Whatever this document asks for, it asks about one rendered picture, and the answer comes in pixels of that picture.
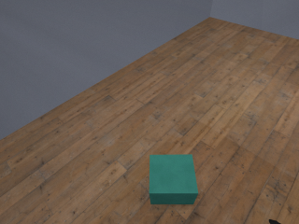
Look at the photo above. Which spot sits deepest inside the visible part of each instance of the carton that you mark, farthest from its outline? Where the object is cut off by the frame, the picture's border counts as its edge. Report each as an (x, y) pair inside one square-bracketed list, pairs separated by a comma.
[(172, 179)]

